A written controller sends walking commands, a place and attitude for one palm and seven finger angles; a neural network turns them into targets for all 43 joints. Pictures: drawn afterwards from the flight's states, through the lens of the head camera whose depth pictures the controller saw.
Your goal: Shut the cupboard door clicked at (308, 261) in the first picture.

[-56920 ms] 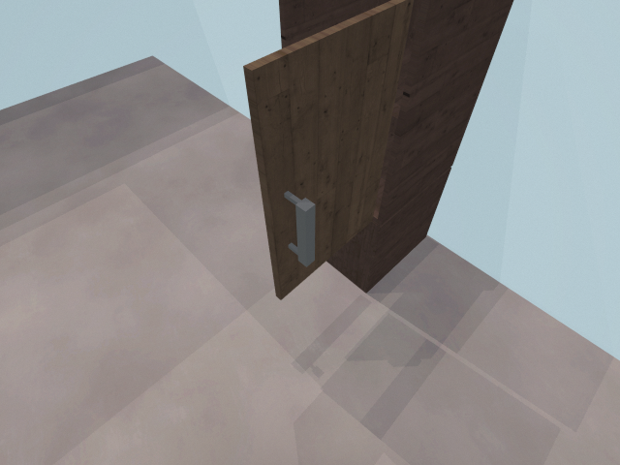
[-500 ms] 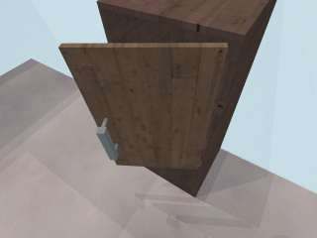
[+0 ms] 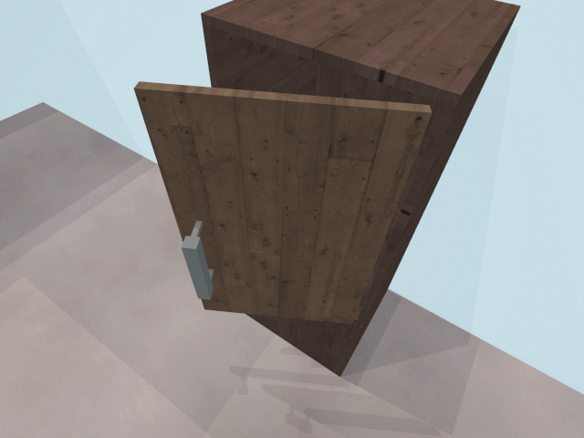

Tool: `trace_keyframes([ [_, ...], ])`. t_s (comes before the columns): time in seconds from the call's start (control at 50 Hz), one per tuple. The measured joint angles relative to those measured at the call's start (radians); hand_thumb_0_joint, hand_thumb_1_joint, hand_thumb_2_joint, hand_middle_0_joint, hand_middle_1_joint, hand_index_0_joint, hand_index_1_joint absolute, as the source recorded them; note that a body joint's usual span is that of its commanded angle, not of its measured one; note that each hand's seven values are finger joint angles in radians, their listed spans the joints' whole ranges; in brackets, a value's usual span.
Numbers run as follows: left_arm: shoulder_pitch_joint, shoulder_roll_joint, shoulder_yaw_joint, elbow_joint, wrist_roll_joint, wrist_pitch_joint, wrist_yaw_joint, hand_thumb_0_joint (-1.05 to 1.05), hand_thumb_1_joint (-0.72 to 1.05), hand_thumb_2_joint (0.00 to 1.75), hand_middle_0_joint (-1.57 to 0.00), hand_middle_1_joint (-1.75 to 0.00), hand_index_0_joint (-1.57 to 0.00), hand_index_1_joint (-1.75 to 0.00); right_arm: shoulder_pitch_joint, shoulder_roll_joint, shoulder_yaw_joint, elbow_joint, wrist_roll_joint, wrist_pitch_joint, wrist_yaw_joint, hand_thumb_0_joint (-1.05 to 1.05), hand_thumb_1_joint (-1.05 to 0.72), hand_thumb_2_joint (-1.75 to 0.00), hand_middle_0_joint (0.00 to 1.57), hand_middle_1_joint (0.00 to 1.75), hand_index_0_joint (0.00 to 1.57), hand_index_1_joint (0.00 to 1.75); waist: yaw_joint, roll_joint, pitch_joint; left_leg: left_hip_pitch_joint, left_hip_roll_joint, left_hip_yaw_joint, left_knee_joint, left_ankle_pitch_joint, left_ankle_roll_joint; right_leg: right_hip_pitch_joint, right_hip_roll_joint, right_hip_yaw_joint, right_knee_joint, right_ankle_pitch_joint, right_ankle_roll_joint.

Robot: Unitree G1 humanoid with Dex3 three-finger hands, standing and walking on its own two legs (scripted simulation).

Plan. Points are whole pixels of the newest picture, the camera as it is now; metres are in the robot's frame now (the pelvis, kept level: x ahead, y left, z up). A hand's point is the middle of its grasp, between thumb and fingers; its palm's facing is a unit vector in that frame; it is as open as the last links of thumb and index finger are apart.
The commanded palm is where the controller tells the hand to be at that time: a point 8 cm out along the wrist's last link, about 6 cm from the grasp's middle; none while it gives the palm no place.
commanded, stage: look again from close up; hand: left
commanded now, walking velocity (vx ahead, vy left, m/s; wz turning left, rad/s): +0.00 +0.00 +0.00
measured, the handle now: (202, 261) +0.43 +0.19 -0.09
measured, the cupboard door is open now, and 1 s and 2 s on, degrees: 28 28 28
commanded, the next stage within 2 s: raise the hand and make a fist in 0.52 s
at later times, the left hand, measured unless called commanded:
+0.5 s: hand out of the picture +0.01 +0.20 -0.18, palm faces +0.01 -0.99 -0.16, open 7.4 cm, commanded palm none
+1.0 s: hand (155, 431) +0.15 +0.19 -0.08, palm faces -0.05 -1.00 +0.01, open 6.4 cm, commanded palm +0.12 +0.26 -0.07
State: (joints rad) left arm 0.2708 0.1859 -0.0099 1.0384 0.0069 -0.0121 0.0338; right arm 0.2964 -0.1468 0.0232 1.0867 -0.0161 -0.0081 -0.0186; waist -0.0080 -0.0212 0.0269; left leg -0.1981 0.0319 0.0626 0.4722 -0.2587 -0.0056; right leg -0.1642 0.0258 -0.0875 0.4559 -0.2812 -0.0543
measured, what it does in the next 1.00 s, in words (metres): lowers itself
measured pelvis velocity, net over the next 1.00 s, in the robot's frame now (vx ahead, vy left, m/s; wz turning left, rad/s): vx -0.04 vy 0.03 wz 0.05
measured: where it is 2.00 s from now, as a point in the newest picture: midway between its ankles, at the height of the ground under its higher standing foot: outside the picture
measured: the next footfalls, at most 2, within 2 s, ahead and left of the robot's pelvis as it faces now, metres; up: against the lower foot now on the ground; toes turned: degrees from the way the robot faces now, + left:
none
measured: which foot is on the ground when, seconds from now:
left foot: down 0.00-1.00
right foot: down 0.00-1.00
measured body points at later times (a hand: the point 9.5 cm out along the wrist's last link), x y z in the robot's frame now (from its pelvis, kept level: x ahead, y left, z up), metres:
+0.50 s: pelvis +0.01 +0.04 +0.00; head +0.02 +0.05 +0.45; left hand +0.01 +0.26 -0.17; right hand +0.03 -0.19 -0.15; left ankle +0.00 +0.12 -0.74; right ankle -0.02 -0.08 -0.74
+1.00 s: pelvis -0.04 +0.03 -0.10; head +0.00 +0.03 +0.35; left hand +0.15 +0.25 -0.08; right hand +0.19 -0.22 -0.14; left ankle +0.00 +0.12 -0.74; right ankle +0.02 -0.05 -0.74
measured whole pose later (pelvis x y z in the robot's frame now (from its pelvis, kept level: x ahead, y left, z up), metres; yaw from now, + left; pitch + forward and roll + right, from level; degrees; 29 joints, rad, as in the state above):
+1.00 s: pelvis -0.04 +0.03 -0.10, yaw +3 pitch +12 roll +2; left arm 0.39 0.18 0.09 0.20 -0.25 -0.57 -0.35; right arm 0.18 -0.27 -0.07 0.52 0.03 -0.25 0.02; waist 0.00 -0.05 -0.16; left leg -0.89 -0.04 0.07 1.20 -0.53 0.05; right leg -0.94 0.00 -0.06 1.22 -0.50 -0.07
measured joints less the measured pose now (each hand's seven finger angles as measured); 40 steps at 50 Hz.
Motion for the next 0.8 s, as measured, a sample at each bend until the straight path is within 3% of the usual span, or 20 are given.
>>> trace_keyframes([
  [0.28,0.032,-0.02,-0.011,0.068,0.001,0.0,0.002,0.0,0.91,0.9,-0.2,-0.3,-0.2,-0.3,-0.037,0.0,-0.001,0.045,0.007,-0.011,-0.009,0.01,-0.92,-0.89,0.2,0.29,0.2,0.3,0.017,-0.012,0.006,0.027,-0.029,0.016,-0.023,-0.004,0.031,0.023,-0.028,0.015,-0.018,0.001,0.033],
  [0.64,0.004,-0.014,-0.009,0.078,0.008,-0.003,0.013,0.0,0.91,0.9,-0.2,-0.3,-0.2,-0.3,-0.051,-0.01,-0.002,0.046,0.009,-0.021,-0.014,0.01,-0.93,-0.89,0.2,0.29,0.2,0.3,0.016,-0.01,0.0,0.038,-0.059,0.026,-0.034,-0.006,0.063,0.035,-0.058,0.025,-0.03,0.001,0.068],
  [0.66,0.051,-0.019,0.039,-0.097,-0.019,0.061,0.008,0.0,0.91,0.9,-0.2,-0.3,-0.2,-0.3,-0.041,-0.013,0.0,0.004,0.017,-0.044,-0.021,0.01,-0.93,-0.89,0.2,0.29,0.2,0.3,0.005,-0.009,0.018,0.025,-0.059,0.021,-0.012,-0.012,0.063,0.015,-0.059,0.02,0.007,0.0,0.068],
  [0.68,0.113,-0.01,0.042,-0.311,-0.051,0.074,0.026,0.01,0.91,0.9,-0.2,-0.3,-0.2,-0.3,-0.019,-0.018,0.013,-0.047,0.04,-0.102,-0.041,0.01,-0.93,-0.89,0.2,0.29,0.2,0.3,-0.004,-0.01,0.034,0.013,-0.061,0.017,0.012,-0.019,0.063,-0.026,-0.061,0.024,0.105,-0.02,0.062],
  [0.72,0.207,0.012,0.019,-0.654,-0.113,0.023,0.069,0.01,0.91,0.9,-0.2,-0.3,-0.2,-0.31,0.031,-0.026,0.008,-0.129,0.063,-0.217,-0.057,0.01,-0.92,-0.89,0.2,0.29,0.2,0.3,-0.019,-0.016,0.019,-0.011,-0.08,0.011,0.047,-0.033,0.064,-0.12,-0.068,0.035,0.33,-0.062,0.051],
  [0.74,0.212,0.016,0.011,-0.759,-0.132,-0.007,0.075,0.01,0.91,0.9,-0.2,-0.31,-0.21,-0.31,0.051,-0.031,-0.006,-0.166,0.063,-0.256,-0.046,0.01,-0.92,-0.89,0.2,0.29,0.2,0.3,-0.026,-0.012,0.0,-0.031,-0.093,0.002,0.064,-0.037,0.065,-0.152,-0.071,0.034,0.369,-0.069,0.047],
  [0.8,0.129,-0.003,0.03,-0.884,-0.164,-0.166,0.014,0.01,0.91,0.9,-0.23,-0.33,-0.23,-0.34,0.062,-0.06,-0.034,-0.277,0.043,-0.313,-0.002,0.01,-0.92,-0.89,0.2,0.29,0.2,0.3,-0.046,-0.009,-0.066,-0.169,-0.129,-0.01,0.193,-0.074,0.057,-0.259,-0.072,0.029,0.3,-0.075,0.026],
])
